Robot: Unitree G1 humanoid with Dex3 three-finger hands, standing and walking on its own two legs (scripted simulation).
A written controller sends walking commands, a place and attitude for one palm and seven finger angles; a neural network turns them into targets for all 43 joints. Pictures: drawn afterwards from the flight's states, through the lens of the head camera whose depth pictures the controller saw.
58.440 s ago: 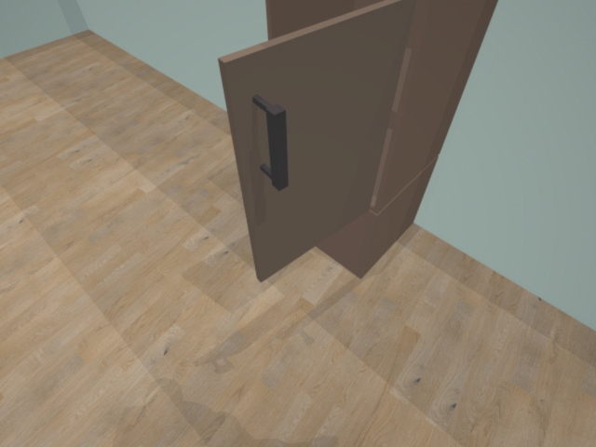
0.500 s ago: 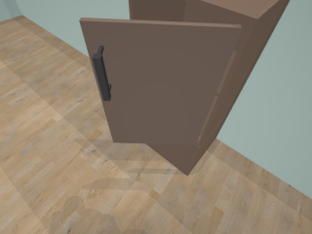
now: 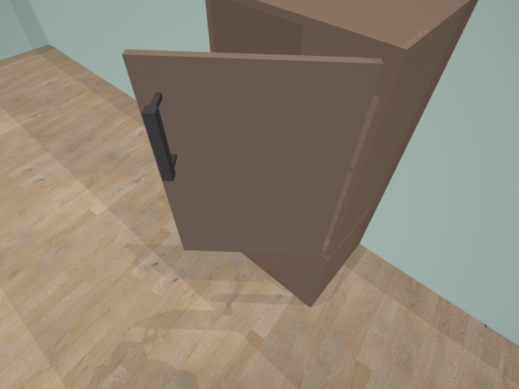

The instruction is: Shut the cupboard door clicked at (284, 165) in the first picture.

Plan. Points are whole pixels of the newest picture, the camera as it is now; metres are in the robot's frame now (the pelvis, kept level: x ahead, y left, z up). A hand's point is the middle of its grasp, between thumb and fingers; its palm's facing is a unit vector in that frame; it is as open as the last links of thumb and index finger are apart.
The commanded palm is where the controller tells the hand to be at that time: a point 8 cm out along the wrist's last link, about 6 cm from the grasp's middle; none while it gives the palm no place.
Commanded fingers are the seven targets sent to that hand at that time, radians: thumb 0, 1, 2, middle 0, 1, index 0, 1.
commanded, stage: look again from close up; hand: left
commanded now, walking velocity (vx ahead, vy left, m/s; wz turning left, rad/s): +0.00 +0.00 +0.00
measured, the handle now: (163, 139) +0.51 +0.21 +0.10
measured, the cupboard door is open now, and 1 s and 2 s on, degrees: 39 39 39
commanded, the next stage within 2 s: shuffle to correct the standing spot in 0.60 s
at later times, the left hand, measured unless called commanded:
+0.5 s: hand out of the picture +0.01 +0.23 -0.18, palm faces +0.00 -0.97 -0.23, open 7.4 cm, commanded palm none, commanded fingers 0.00 0.90 0.90 -0.20 -0.30 -0.20 -0.30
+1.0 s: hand out of the picture +0.00 +0.20 -0.18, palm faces +0.00 -0.98 -0.21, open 7.4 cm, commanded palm none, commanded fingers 0.00 0.90 0.90 -0.20 -0.30 -0.20 -0.30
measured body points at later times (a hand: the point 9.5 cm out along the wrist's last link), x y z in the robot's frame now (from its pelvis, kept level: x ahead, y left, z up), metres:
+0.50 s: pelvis -0.01 +0.05 -0.01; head +0.01 +0.05 +0.44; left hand +0.01 +0.28 -0.16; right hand +0.03 -0.18 -0.16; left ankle +0.00 +0.14 -0.74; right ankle -0.06 -0.09 -0.74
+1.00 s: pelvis +0.02 +0.02 -0.01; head +0.04 +0.02 +0.44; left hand +0.00 +0.25 -0.17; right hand +0.02 -0.21 -0.17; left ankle +0.00 +0.14 -0.74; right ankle -0.06 -0.09 -0.74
